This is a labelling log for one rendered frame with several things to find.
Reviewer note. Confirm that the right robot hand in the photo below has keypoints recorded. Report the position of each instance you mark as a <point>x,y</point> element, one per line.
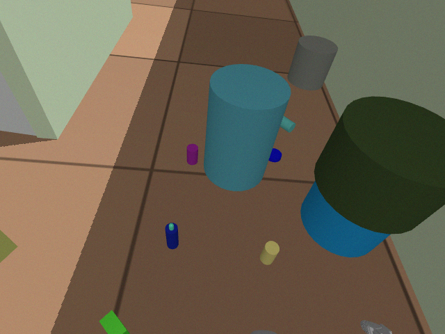
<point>373,328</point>

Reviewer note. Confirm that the potted plant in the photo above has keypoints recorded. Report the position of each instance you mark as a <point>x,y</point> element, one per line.
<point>381,172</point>

